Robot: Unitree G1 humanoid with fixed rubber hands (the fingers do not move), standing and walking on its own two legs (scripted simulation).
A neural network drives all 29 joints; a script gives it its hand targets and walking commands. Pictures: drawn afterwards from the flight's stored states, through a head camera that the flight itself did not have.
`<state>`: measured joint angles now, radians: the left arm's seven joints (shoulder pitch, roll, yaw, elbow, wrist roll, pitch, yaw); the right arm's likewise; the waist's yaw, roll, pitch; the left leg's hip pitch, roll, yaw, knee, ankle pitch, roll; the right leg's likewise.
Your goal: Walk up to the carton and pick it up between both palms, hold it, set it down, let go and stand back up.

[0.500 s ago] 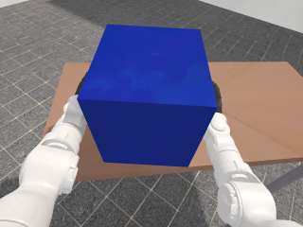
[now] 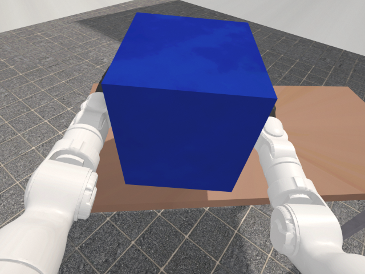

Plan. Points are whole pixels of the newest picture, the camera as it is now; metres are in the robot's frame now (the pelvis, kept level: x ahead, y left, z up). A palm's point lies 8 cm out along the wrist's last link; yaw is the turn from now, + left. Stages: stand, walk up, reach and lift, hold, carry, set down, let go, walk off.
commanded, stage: reach and lift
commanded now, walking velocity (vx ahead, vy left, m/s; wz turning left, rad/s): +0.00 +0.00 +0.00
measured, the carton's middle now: (185, 104) +0.47 +0.00 +0.14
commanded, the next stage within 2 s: hold in 1.56 s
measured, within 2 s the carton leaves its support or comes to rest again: neither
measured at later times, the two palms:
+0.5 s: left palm (101, 98) +0.42 +0.18 +0.19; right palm (269, 108) +0.40 -0.17 +0.19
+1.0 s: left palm (91, 90) +0.38 +0.19 +0.23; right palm (282, 89) +0.39 -0.17 +0.25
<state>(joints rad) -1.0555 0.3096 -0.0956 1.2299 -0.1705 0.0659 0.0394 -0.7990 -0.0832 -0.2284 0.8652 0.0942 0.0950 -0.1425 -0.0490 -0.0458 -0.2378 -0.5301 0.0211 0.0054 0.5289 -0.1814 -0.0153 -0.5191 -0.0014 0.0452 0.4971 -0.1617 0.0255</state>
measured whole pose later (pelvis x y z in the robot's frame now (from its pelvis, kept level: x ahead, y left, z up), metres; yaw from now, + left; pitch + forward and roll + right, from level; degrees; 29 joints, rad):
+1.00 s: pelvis -0.02 +0.00 +0.00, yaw +0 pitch +5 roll +0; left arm -0.98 0.25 0.10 0.82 -0.17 0.56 0.15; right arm -1.00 -0.22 -0.16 0.85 0.23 0.47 -0.12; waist -0.01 -0.02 -0.24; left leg -0.45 0.02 0.00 0.52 -0.16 -0.02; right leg -0.45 0.00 0.05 0.50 -0.14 0.03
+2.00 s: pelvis -0.02 +0.00 +0.00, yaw +0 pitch +5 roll +0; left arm -1.00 0.24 0.11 0.72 -0.16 0.72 0.18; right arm -1.09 -0.31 -0.04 0.87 0.32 0.59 -0.12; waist -0.01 0.01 -0.25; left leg -0.45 0.02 0.00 0.52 -0.16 -0.02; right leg -0.45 0.00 0.05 0.50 -0.14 0.03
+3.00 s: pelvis -0.02 +0.00 +0.00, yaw +0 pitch +5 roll +0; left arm -1.01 0.25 0.20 0.70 -0.14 0.81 0.16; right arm -1.13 -0.30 -0.02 0.85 0.34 0.68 -0.16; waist -0.01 0.01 -0.30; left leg -0.45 0.02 0.00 0.52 -0.15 -0.02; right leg -0.44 0.00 0.05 0.50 -0.14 0.03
